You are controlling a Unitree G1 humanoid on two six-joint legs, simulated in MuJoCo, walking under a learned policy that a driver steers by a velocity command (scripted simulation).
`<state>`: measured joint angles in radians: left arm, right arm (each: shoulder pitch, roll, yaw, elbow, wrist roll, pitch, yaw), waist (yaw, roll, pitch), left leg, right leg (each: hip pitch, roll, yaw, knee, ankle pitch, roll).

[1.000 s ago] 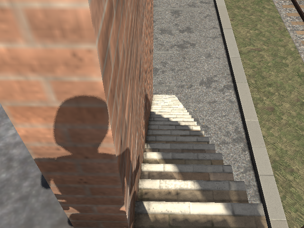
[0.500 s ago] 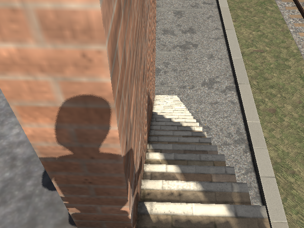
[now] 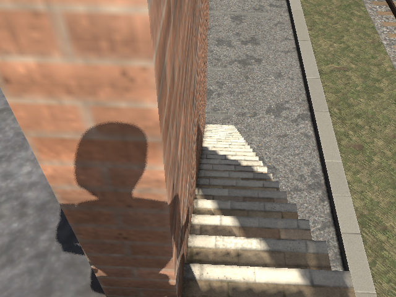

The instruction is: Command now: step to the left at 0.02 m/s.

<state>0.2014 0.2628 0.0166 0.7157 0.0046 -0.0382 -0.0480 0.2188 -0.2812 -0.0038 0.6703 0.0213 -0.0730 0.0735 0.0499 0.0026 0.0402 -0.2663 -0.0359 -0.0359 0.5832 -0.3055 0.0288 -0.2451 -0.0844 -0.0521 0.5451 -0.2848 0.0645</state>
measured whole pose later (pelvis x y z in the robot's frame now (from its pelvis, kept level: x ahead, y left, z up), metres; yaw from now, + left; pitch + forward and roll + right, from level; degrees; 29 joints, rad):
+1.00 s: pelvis +0.01 +0.01 +0.01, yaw +0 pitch -2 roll +1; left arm 0.16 0.28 0.01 0.92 0.01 0.01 -0.03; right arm 0.30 -0.28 -0.04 0.87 0.01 -0.04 0.07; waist 0.06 -0.01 0.06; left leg -0.15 -0.07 -0.03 0.42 -0.24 0.05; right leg -0.15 -0.12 -0.05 0.43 -0.24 0.09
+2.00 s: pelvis +0.01 +0.01 +0.01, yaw +0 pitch -1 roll +1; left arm 0.20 0.24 0.02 1.03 0.02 0.02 -0.02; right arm 0.38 -0.22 -0.02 1.00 0.01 -0.02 0.07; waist 0.07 -0.02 0.04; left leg -0.15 -0.08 -0.02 0.42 -0.24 0.05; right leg -0.16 -0.13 -0.04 0.45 -0.26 0.09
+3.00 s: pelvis +0.02 +0.00 +0.00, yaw +0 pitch -1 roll +1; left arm 0.24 0.21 0.03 1.06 0.01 -0.02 -0.04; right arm 0.34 -0.21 -0.01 1.06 0.03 -0.06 0.07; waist 0.05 -0.01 0.03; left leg -0.20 -0.05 -0.02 0.52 -0.30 0.03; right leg -0.21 -0.10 -0.05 0.54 -0.31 0.06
